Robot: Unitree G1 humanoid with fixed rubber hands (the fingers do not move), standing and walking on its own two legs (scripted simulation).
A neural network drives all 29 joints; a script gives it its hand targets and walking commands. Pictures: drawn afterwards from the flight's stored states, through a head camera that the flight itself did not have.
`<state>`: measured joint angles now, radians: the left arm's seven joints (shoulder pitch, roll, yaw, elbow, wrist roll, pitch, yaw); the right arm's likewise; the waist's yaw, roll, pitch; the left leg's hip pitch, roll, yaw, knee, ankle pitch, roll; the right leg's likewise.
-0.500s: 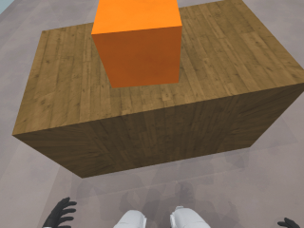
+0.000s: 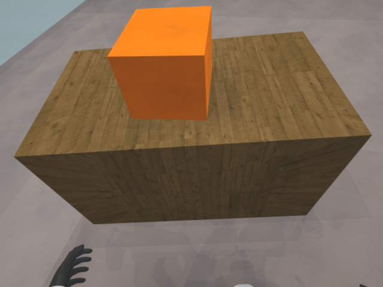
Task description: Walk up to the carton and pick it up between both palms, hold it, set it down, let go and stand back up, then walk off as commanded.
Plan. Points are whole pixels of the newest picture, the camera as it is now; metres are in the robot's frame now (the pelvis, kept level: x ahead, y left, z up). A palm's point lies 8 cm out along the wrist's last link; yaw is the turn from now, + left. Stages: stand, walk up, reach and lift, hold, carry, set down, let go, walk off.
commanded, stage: walk off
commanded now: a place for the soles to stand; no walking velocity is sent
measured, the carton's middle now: (170, 63) +0.80 +0.10 +0.02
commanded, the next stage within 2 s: none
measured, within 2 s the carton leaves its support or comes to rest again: neither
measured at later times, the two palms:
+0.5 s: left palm out of the picture -0.01 +0.39 -0.07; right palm out of the picture +0.08 -0.25 -0.12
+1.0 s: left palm out of the picture +0.04 +0.50 -0.06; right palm out of the picture -0.03 -0.15 -0.11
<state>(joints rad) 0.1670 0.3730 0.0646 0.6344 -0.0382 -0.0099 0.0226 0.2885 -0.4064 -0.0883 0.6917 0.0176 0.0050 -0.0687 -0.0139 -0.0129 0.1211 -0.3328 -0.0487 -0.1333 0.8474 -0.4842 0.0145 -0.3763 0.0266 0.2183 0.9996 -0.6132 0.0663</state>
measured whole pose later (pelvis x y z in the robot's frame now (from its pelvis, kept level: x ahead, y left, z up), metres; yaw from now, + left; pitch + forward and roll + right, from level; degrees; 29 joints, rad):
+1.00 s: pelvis -0.08 +0.17 -0.01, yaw -5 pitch -8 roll -3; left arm 0.30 0.46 0.06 0.70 -0.04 -0.05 0.10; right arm 0.30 -0.42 -0.09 0.69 0.01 0.07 0.03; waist -0.01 0.11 0.19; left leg -0.39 -0.07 0.03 1.16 -0.52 0.08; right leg -0.35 0.01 0.02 0.93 -0.44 0.02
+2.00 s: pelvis -0.07 +0.08 +0.01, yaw -7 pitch -3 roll +4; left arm 0.32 0.42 0.06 0.70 -0.04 -0.05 0.01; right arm 0.28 -0.42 -0.07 0.75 0.01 -0.05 -0.03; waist -0.02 -0.01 0.16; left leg -0.43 -0.06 -0.10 1.12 -0.57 -0.03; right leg -0.34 0.06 0.05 0.91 -0.51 -0.09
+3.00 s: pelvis -0.05 +0.14 +0.00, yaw -7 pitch -7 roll -1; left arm 0.19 0.40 0.06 0.70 -0.04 -0.05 0.03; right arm 0.28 -0.41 -0.05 0.75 0.01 -0.03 -0.03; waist -0.02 0.04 0.20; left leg -0.37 -0.04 -0.04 0.94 -0.49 0.04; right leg -0.38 0.00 0.03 0.89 -0.40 -0.02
